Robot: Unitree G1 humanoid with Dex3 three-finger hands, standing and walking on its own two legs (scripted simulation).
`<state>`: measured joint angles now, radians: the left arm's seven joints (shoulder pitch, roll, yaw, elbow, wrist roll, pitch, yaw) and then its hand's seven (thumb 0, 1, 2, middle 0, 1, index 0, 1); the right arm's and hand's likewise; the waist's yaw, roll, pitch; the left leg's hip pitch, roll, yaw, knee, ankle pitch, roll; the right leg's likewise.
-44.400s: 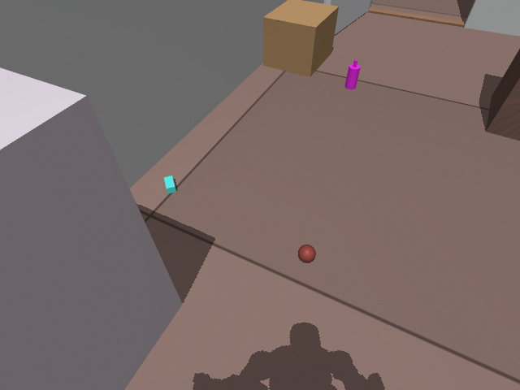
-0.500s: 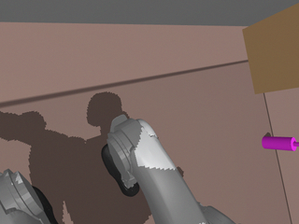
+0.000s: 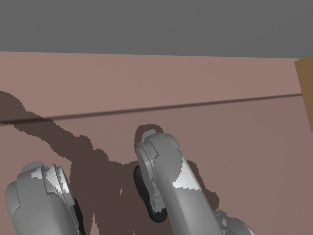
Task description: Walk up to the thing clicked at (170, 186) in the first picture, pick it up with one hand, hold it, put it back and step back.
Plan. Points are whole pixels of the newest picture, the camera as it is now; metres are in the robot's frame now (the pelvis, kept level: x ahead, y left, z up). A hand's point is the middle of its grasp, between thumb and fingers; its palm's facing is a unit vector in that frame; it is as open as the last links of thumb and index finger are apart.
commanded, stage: settle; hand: left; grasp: from above
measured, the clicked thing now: out of the picture +0.47 +0.37 -0.24
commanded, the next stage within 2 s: lift in 0.14 s
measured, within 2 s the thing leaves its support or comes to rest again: neither
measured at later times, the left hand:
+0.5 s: hand out of the picture +0.45 +0.34 -0.13, palm faces -0.28 -0.31 -0.91, open 7.6 cm
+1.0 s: hand out of the picture +0.37 +0.34 +0.02, palm faces -0.27 -0.28 -0.92, open 7.6 cm
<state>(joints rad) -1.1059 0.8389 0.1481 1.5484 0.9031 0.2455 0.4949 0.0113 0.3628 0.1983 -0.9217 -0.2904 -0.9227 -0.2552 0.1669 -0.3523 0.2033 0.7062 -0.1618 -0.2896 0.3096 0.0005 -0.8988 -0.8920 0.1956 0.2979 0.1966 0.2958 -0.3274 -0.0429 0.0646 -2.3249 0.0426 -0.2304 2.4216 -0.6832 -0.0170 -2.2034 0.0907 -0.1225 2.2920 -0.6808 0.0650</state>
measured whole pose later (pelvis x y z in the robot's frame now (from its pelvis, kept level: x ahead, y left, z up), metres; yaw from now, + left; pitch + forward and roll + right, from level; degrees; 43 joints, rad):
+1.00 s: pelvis +0.00 -0.01 +0.12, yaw +9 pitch +34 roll -4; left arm -0.73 0.47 0.01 1.04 0.84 0.35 0.25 0.02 0.37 0.18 -0.90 -0.34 -0.91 -0.30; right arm 0.17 -0.29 0.00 0.75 -0.01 -0.09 0.10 0.00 -0.91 -0.89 0.20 0.30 0.20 0.30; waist -0.11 0.07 -0.21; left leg -1.97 0.04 -0.09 1.99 -0.62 -0.03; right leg -1.91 0.04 -0.03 1.96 -0.65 0.02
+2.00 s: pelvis +0.08 +0.00 +0.40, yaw +12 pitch +12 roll +0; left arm -0.48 0.27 -0.18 0.97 0.76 0.47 0.24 0.01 0.42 0.10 -0.92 -0.26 -0.93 -0.22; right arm 0.27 -0.25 0.00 0.82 0.05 -0.10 -0.06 0.01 -0.88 -0.89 0.20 0.30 0.20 0.30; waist -0.06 0.04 -0.10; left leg -0.64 0.04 -0.01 0.80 -0.37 -0.02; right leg -0.61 0.00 0.02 0.80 -0.40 0.01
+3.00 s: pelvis +0.08 +0.00 +0.43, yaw +12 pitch +3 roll +0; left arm -0.41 0.23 -0.25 0.81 0.76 0.61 0.16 0.01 0.41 0.14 -0.90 -0.30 -0.89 -0.27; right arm 0.21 -0.27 0.02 0.77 0.05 -0.10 0.03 0.01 -0.90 -0.89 0.20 0.30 0.20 0.30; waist -0.01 0.05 -0.05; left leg -0.36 0.02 0.01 0.56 -0.26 -0.02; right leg -0.34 -0.01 0.03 0.58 -0.30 0.01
